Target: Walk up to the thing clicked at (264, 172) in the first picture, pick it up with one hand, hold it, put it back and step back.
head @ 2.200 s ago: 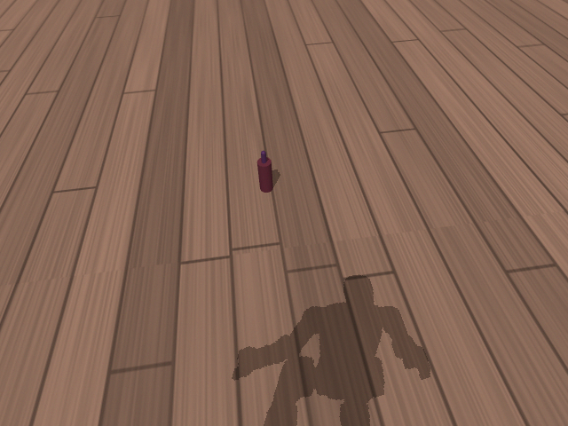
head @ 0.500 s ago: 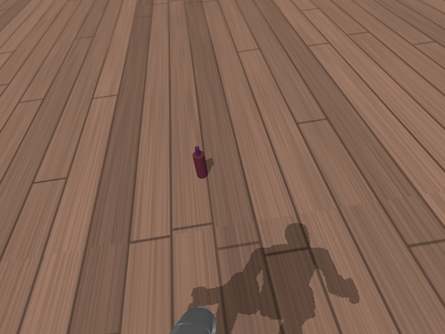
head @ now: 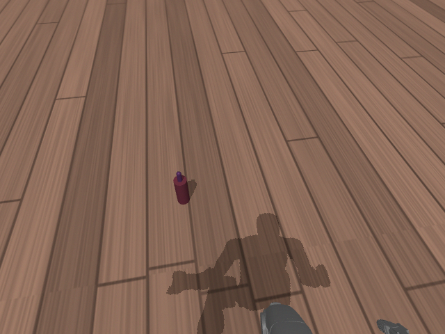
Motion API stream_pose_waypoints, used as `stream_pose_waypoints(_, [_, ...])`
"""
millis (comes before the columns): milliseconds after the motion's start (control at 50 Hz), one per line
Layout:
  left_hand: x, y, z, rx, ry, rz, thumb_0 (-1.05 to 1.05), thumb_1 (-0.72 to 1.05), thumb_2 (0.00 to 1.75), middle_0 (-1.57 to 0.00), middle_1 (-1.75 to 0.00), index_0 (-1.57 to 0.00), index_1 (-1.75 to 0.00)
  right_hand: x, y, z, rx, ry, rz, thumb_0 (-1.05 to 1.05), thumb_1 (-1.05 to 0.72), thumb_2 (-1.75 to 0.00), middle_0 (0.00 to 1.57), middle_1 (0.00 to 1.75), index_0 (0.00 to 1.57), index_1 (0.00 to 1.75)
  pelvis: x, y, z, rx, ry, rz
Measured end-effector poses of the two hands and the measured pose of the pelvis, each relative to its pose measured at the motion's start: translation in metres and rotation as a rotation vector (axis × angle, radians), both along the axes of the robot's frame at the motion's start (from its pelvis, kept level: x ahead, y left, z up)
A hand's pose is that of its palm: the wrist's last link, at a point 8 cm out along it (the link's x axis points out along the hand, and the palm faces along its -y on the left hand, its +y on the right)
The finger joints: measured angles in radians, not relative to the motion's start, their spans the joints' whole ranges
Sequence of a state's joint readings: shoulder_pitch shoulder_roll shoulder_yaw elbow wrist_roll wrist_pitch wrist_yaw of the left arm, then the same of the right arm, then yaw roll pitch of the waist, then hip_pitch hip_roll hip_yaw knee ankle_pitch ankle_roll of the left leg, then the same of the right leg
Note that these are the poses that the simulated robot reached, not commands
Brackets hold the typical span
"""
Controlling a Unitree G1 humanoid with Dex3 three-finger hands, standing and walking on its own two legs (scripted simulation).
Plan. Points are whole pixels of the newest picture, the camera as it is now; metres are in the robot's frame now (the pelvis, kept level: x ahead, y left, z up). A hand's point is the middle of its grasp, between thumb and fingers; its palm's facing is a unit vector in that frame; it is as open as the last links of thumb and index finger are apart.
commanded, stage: walk up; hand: left
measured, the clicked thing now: (181, 186) +0.84 +0.22 -0.65
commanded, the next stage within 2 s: none
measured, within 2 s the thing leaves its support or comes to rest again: neither
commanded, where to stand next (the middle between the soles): +0.49 +0.03 m, yaw -2 degrees
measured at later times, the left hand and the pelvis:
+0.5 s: hand (108, 294) +0.20 +0.26 -0.13, palm faces -0.01 -0.91 -0.42, open 7.4 cm; pelvis +0.19 -0.03 +0.00, yaw +0 degrees
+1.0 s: hand (114, 205) +0.42 +0.30 -0.14, palm faces -0.10 -0.92 -0.38, open 7.4 cm; pelvis +0.35 +0.03 +0.00, yaw -1 degrees
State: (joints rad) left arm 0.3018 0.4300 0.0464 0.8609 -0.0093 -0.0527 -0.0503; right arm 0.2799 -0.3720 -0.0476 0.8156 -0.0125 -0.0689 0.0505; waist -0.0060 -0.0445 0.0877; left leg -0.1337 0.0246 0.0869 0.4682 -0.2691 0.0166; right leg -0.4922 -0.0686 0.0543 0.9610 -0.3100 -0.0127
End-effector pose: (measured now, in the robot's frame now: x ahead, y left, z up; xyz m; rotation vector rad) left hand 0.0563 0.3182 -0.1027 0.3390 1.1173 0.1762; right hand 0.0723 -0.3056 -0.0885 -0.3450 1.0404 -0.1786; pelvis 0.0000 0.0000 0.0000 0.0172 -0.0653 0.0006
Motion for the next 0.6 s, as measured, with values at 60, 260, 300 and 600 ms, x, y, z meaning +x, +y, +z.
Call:
stream_pose_waypoints(60, [0.037, -0.006, 0.006, 0.018, -0.009, -0.028, 0.0, 0.91, 0.9, -0.2, -0.3, -0.2, -0.3, 0.011, -0.014, -0.009, 0.008, 0.024, -0.017, 0.0, -0.9, -0.9, 0.21, 0.3, 0.21, 0.3, 0.026, -0.007, -0.003, 0.013, 0.001, -0.012])
stream_pose_waypoints(260, [0.112, -0.037, 0.015, 0.092, -0.06, 0.012, 0.0, 0.91, 0.9, -0.2, -0.3, -0.2, -0.3, 0.091, -0.052, -0.051, 0.039, 0.114, -0.01, 0.01, -0.9, -0.9, 0.2, 0.3, 0.2, 0.3, 0.112, -0.041, -0.019, 0.004, -0.003, -0.001])
stream_pose_waypoints(300, [0.114, -0.042, 0.021, 0.087, -0.042, 0.024, 0.0, 0.91, 0.89, -0.2, -0.3, -0.2, -0.3, 0.112, -0.051, -0.046, 0.05, 0.105, -0.001, 0.01, -0.91, -0.9, 0.2, 0.3, 0.2, 0.3, 0.124, -0.041, -0.012, 0.005, -0.002, -0.005])
stream_pose_waypoints(600, [0.175, 0.01, -0.006, 0.05, 0.057, 0.052, 0.0, 0.9, 0.89, -0.21, -0.3, -0.21, -0.31, 0.244, -0.014, -0.015, -0.014, 0.068, 0.05, 0.0, -0.9, -0.9, 0.2, 0.3, 0.2, 0.3, 0.227, 0.001, -0.014, -0.05, 0.025, 0.014])
